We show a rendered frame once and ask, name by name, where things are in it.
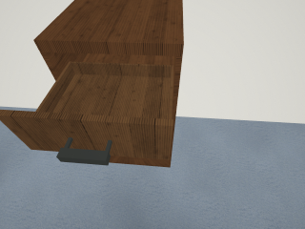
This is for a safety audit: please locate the drawer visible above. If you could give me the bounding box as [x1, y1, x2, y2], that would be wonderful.
[0, 61, 174, 160]

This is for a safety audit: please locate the handle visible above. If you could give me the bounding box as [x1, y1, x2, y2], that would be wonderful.
[56, 137, 112, 166]

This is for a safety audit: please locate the cabinet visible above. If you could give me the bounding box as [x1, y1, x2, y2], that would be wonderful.
[33, 0, 184, 168]

